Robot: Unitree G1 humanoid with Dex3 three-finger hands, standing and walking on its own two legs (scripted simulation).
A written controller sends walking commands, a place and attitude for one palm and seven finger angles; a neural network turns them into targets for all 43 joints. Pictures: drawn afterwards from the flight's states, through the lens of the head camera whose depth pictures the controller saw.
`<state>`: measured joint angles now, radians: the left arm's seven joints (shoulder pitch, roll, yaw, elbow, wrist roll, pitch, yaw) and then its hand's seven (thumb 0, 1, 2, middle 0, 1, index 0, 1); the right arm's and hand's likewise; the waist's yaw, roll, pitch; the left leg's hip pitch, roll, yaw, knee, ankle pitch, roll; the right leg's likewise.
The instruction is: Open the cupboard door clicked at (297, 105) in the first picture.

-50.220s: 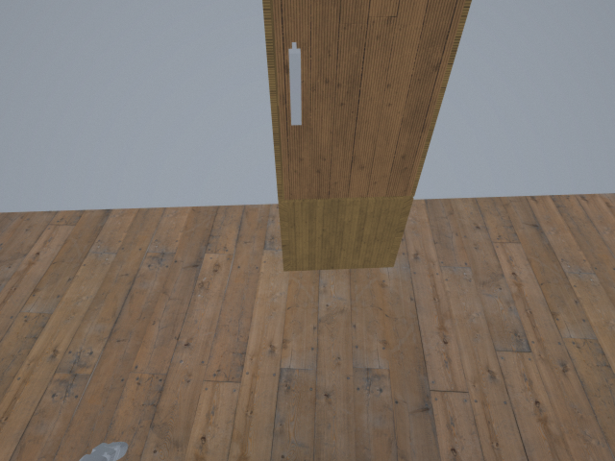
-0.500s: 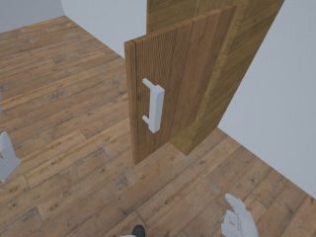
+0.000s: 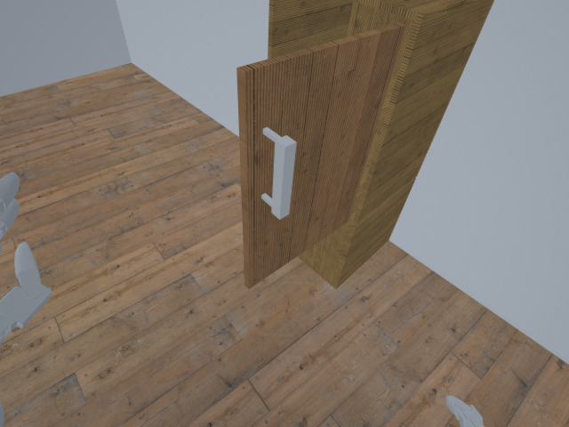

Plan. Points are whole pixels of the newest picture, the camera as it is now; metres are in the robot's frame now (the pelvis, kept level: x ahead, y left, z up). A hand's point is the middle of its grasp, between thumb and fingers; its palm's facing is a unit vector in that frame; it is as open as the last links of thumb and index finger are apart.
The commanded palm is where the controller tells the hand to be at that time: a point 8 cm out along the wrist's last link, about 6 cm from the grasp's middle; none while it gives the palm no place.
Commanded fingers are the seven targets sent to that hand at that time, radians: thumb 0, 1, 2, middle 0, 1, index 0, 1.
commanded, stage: stop stepping back and stand still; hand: left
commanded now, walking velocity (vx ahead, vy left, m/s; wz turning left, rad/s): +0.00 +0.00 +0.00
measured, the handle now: (274, 174) +0.53 +0.07 +0.06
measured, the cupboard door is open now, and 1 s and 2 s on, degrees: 86 86 86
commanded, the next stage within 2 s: let the arm hang, fingers relaxed in 0.56 s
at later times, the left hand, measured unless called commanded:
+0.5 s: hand (20, 348) +0.14 +0.26 +0.16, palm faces +0.43 -0.80 -0.42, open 7.4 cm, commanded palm +0.09 +0.30 +0.19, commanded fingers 0.00 0.90 0.90 -0.20 -0.30 -0.20 -0.30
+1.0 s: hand out of the picture -0.04 +0.17 -0.17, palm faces -0.03 -0.99 -0.13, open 7.4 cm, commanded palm none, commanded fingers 0.00 0.90 0.90 -0.20 -0.30 -0.20 -0.30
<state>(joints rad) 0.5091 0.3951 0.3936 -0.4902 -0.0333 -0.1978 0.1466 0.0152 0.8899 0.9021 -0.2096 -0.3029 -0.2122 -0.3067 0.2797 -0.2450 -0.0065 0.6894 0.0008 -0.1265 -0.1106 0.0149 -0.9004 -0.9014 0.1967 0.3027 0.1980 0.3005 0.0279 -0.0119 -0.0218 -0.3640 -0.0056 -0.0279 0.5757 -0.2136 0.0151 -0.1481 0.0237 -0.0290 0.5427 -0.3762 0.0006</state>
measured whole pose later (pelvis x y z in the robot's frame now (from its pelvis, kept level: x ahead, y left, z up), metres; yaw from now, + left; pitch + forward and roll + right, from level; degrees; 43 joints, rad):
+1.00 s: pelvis -0.07 +0.00 +0.01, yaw +1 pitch -1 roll -1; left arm 0.26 0.19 -0.03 0.99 0.02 0.05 -0.02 0.02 0.91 0.90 -0.20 -0.30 -0.20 -0.30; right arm 0.21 -0.28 0.00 1.00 -0.03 0.02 -0.01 0.01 -0.90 -0.90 0.20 0.30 0.20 0.30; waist -0.02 -0.02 0.07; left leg -0.35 -0.03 -0.05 0.51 -0.13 0.02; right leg -0.23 0.02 -0.04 0.53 -0.28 -0.02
